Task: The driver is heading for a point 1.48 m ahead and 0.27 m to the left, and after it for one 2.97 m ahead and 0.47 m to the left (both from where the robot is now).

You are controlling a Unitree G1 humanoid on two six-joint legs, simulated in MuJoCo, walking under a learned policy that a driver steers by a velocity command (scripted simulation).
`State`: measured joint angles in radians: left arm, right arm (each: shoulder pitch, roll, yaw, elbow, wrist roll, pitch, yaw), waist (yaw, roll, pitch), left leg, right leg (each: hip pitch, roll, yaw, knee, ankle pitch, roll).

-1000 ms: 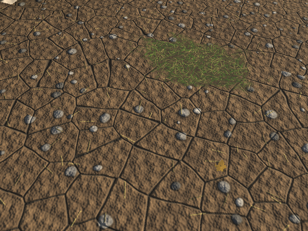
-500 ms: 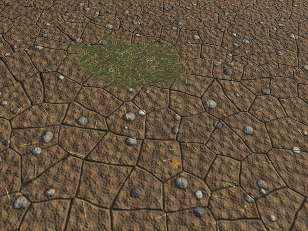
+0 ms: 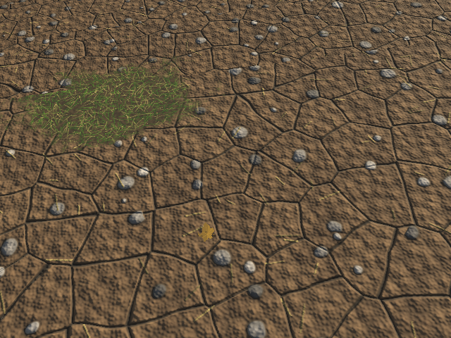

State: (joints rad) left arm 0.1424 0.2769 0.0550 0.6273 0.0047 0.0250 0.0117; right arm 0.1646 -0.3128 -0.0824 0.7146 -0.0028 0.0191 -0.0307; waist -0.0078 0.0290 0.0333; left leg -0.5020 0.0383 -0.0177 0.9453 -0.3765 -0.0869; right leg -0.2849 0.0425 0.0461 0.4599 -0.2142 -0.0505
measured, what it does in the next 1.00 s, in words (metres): steps on the spot: left foot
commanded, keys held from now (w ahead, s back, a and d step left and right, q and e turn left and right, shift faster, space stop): no key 1.00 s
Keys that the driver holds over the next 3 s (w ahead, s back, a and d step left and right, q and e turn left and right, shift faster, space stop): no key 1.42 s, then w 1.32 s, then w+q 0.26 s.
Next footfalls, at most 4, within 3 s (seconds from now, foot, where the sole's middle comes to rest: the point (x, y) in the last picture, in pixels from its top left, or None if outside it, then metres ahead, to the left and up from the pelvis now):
0.14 left None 0.05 0.15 -0.78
1.74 right None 0.11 -0.10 -0.78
2.22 left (208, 328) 0.49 0.12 -0.78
2.76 right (284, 234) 0.78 -0.13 -0.78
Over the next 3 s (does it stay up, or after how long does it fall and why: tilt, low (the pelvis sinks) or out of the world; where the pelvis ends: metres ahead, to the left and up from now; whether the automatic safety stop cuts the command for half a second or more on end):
stays up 0.74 -0.04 0.00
